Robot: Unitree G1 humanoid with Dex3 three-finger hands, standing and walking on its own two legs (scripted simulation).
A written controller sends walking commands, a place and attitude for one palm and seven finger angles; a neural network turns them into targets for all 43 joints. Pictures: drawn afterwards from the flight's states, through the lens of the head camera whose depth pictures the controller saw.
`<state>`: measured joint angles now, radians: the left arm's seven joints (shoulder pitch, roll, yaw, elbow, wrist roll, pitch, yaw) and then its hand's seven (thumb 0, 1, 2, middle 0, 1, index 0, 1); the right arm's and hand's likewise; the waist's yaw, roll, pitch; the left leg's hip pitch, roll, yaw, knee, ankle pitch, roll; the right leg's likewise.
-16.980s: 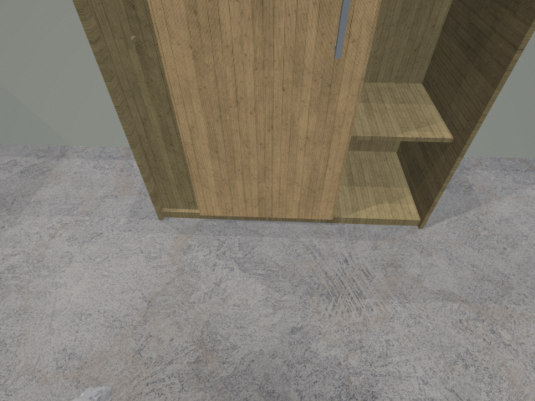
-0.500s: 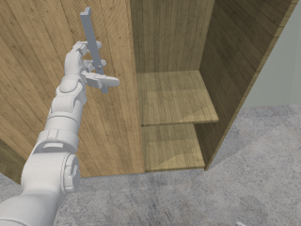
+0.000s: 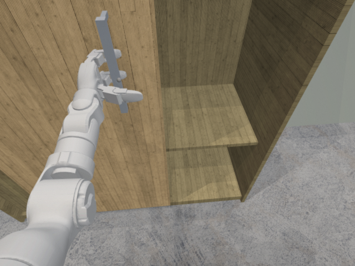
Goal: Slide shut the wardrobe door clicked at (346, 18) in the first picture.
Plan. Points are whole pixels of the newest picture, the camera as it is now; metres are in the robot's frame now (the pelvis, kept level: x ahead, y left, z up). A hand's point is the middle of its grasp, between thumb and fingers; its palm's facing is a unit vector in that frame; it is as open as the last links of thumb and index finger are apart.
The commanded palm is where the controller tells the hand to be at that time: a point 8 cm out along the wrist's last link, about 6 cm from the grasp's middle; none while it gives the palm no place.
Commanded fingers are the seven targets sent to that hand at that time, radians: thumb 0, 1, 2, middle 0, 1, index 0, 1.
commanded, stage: grip the handle and tug to test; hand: left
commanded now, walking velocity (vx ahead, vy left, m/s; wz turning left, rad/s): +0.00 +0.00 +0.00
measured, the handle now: (115, 68) +0.52 +0.14 +0.19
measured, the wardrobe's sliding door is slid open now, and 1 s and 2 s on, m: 0.42 0.42 0.42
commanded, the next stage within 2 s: tug the door sideways, standing still in 1.32 s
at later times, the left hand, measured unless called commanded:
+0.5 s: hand (121, 81) +0.46 +0.12 +0.20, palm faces +0.09 -1.00 +0.01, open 7.0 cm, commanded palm +0.43 +0.17 +0.19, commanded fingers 0.00 0.90 0.90 -0.45 -1.40 -0.45 -1.40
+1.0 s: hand (123, 81) +0.46 +0.11 +0.20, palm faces +0.09 -1.00 +0.02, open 5.6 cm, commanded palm +0.43 +0.17 +0.19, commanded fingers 0.00 0.90 0.90 -0.45 -1.40 -0.45 -1.40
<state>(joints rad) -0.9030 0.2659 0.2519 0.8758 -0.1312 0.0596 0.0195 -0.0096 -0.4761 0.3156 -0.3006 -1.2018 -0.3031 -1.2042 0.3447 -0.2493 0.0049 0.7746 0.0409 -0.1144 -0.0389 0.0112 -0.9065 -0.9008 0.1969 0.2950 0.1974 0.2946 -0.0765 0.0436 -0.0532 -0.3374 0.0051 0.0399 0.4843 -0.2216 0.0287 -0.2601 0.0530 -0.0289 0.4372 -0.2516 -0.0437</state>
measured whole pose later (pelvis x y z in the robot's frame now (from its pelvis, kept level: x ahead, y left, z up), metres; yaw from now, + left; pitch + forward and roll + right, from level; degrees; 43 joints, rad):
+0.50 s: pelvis -0.01 +0.00 +0.00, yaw +0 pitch +3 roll -1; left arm -0.91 0.24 0.21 0.86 -0.13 0.09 0.07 0.01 0.50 0.73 -0.34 -1.31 -0.38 -1.32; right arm 0.30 -0.24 0.01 0.76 0.04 -0.12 -0.04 0.01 -0.91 -0.90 0.20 0.30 0.20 0.29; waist -0.07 0.04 -0.04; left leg -0.32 0.00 0.04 0.47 -0.20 0.03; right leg -0.24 0.05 -0.03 0.42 -0.23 -0.04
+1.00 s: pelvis +0.00 -0.01 +0.00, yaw -1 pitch +3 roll -1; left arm -0.86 0.25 0.25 0.80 -0.13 0.11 0.04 0.02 0.74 0.84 -0.34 -1.36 -0.37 -1.36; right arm 0.30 -0.25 0.00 0.75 0.04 -0.10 -0.05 0.01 -0.91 -0.90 0.20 0.29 0.20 0.29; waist -0.07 0.04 -0.04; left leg -0.30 0.02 0.04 0.45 -0.21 0.02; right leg -0.22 0.06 -0.02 0.41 -0.23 -0.05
